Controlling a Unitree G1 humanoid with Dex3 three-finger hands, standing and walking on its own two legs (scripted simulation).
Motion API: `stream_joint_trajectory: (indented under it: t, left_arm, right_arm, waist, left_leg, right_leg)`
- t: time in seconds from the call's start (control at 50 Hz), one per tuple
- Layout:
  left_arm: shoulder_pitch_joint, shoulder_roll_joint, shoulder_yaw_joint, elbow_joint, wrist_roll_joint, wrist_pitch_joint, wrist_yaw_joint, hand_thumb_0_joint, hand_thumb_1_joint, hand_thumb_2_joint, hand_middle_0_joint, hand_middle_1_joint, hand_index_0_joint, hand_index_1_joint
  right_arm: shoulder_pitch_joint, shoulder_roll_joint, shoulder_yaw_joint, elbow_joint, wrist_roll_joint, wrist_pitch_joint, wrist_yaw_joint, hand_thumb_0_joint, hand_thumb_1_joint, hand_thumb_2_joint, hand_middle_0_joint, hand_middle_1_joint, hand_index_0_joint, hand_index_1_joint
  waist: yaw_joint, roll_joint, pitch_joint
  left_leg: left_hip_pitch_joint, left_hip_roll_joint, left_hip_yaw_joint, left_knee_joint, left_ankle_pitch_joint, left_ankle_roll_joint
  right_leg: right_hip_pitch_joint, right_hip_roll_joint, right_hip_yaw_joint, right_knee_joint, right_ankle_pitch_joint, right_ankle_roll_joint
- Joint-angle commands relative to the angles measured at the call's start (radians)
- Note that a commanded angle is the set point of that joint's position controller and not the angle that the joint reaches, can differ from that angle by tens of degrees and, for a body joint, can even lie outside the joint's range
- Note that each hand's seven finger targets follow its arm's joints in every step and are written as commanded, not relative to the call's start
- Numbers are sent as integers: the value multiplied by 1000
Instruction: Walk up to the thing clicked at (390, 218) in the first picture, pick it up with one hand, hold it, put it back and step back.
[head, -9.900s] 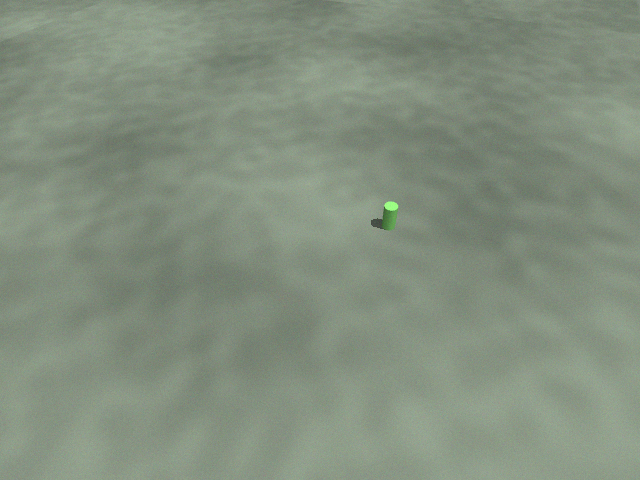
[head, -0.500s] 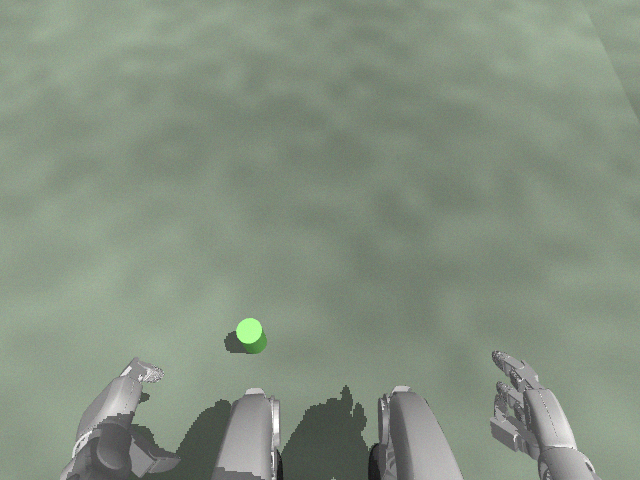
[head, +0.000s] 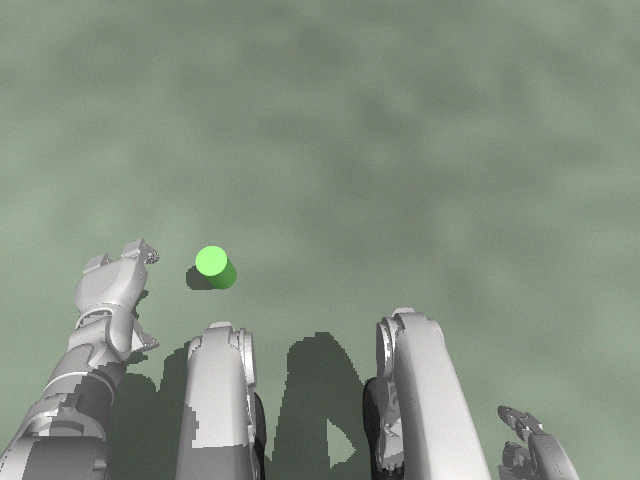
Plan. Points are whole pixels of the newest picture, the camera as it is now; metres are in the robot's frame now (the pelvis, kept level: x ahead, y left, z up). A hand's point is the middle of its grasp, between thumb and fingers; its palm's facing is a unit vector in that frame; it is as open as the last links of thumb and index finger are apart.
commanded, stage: rise first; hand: left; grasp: from above
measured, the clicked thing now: (217, 268) +0.47 +0.19 -0.38
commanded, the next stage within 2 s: approach in 1.36 s
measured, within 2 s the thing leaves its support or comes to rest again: neither
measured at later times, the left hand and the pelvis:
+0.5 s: hand (158, 288) +0.40 +0.26 -0.22, palm faces -0.47 -0.09 -0.88, open 13.4 cm; pelvis +0.00 +0.01 -0.06, yaw -1 degrees
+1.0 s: hand (167, 281) +0.42 +0.25 -0.25, palm faces -0.46 -0.03 -0.89, open 13.4 cm; pelvis +0.00 +0.01 -0.08, yaw -2 degrees
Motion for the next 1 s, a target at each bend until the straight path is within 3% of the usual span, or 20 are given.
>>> stream_joint_trajectory:
  t: [0.0, 0.04, 0.1, 0.12, 0.18, 0.26, 0.3, 0.34, 0.44, 0.48, 0.52, 0.6, 0.62, 0.7, 0.8, 0.86, 0.98]
  left_arm:
    - [-271, 273, 55, -78, 57, -30, 63, 0, -442, 943, -154, -924, -157, -922]
    - [-272, 227, 32, -35, 78, -34, 76, 0, -450, 959, -166, -891, -154, -903]
    - [-336, 267, 38, -15, 118, -38, 100, 0, -427, 936, -178, -879, -172, -885]
    - [-339, 267, 38, -8, 130, -38, 109, 0, -427, 941, -180, -872, -172, -881]
    - [-392, 236, 15, 22, 157, -34, 129, 0, -426, 937, -186, -862, -174, -874]
    - [-409, 252, 19, 42, 185, -26, 150, 0, -400, 911, -213, -841, -202, -853]
    - [-434, 265, 22, 43, 197, -23, 160, 0, -396, 901, -196, -875, -197, -874]
    - [-447, 241, 11, 54, 198, -20, 166, 0, -396, 899, -189, -883, -194, -877]
    - [-461, 256, 14, 76, 223, -17, 171, 0, -397, 893, -185, -900, -195, -891]
    - [-480, 245, 6, 91, 229, -23, 172, 0, -405, 898, -185, -915, -194, -907]
    - [-454, 280, 32, 101, 237, -27, 176, 0, -394, 887, -198, -907, -207, -898]
    - [-499, 267, 18, 99, 250, -37, 182, 0, -413, 905, -184, -920, -191, -914]
    - [-484, 286, 34, 108, 256, -38, 187, 0, -407, 896, -190, -917, -198, -908]
    - [-510, 279, 15, 111, 265, -51, 190, 0, -396, 886, -193, -925, -205, -912]
    - [-487, 291, 34, 116, 278, -56, 202, 0, -415, 905, -181, -927, -189, -919]
    - [-514, 284, 19, 121, 281, -58, 205, 0, -413, 901, -180, -937, -190, -927]
    - [-513, 297, 31, 120, 291, -61, 216, 0, -441, 925, -158, -948, -165, -942]
  right_arm:
    - [96, -189, -59, -70, 2, -31, -2, 0, -900, -905, 200, 300, 200, 300]
    - [103, -189, -52, -55, -3, -28, 4, 0, -898, -905, 200, 300, 200, 300]
    - [109, -196, -54, -47, -9, -21, 7, 0, -897, -904, 200, 300, 200, 300]
    - [110, -199, -50, -38, -12, -20, 10, 0, -897, -904, 200, 300, 200, 300]
    - [123, -199, -48, -24, -20, -17, 15, 0, -896, -904, 200, 300, 200, 300]
    - [131, -205, -49, -12, -26, -9, 20, 0, -899, -905, 200, 300, 200, 300]
    - [139, -203, -49, -11, -32, -5, 22, 0, -899, -905, 200, 300, 200, 300]
    - [137, -195, -48, -5, -38, -3, 26, 0, -899, -904, 200, 300, 200, 300]
    - [147, -209, -50, 2, -42, 2, 35, 0, -901, -905, 200, 300, 200, 300]
    - [155, -202, -46, 2, -46, 5, 38, 0, -903, -906, 200, 300, 200, 300]
    - [156, -202, -42, 4, -49, 5, 42, 0, -905, -906, 200, 300, 200, 300]
    - [159, -202, -40, 2, -54, 8, 48, 0, -905, -907, 200, 300, 200, 300]
    - [160, -206, -42, 5, -52, 8, 47, 0, -906, -907, 200, 300, 200, 300]
    - [154, -201, -42, 8, -55, 7, 52, 0, -906, -906, 200, 300, 200, 300]
    - [174, -210, -42, 8, -59, 9, 56, 0, -905, -906, 200, 300, 200, 300]
    - [169, -215, -46, 10, -60, 8, 57, 0, -906, -907, 200, 300, 200, 300]
    - [175, -222, -47, 13, -62, 9, 59, 0, -905, -906, 200, 300, 200, 300]
  waist:
    - [-10, 28, -555]
    - [-16, 56, -528]
    - [-20, 89, -544]
    - [-16, 121, -540]
    - [-43, 144, -537]
    - [-36, 179, -584]
    - [-51, 158, -590]
    - [-63, 149, -571]
    - [-60, 173, -594]
    - [-78, 139, -572]
    - [-60, 125, -582]
    - [-81, 118, -586]
    - [-67, 121, -577]
    - [-75, 139, -568]
    - [-74, 140, -592]
    - [-85, 148, -554]
    - [-82, 139, -583]
  left_leg:
    - [308, -60, 68, -197, 17, 57]
    - [303, -60, 60, -197, 7, 51]
    - [324, -58, 50, -185, -2, 48]
    - [334, -57, 45, -188, 4, 43]
    - [337, -54, 40, -164, 22, 43]
    - [370, -52, 33, -146, 77, 37]
    - [339, -55, 45, -120, 87, 43]
    - [320, -53, 45, -108, 79, 47]
    - [329, -48, 32, -93, 97, 43]
    - [278, -53, 44, -68, 88, 51]
    - [257, -56, 55, -55, 97, 56]
    - [229, -57, 59, -36, 81, 58]
    - [230, -56, 54, -39, 67, 57]
    - [219, -56, 57, -28, 54, 57]
    - [235, -57, 58, -11, 103, 57]
    - [213, -55, 57, -15, 64, 57]
    - [223, -54, 56, 1, 85, 57]
  right_leg:
    - [305, 46, -28, -266, 4, -34]
    - [255, 44, -41, -237, 6, -38]
    - [213, 45, -54, -205, 7, -42]
    - [190, 42, -60, -185, 21, -45]
    - [143, 40, -70, -156, 49, -43]
    - [121, 39, -77, -113, 98, -47]
    - [145, 42, -75, -116, 111, -44]
    - [137, 41, -75, -112, 106, -42]
    - [99, 38, -84, -71, 126, -43]
    - [120, 41, -80, -77, 122, -40]
    - [142, 41, -76, -76, 126, -38]
    - [142, 45, -76, -72, 115, -37]
    - [114, 44, -77, -63, 98, -40]
    - [103, 47, -79, -53, 86, -42]
    - [117, 43, -80, -39, 135, -37]
    - [83, 45, -82, -39, 102, -42]
    - [87, 47, -83, -27, 124, -40]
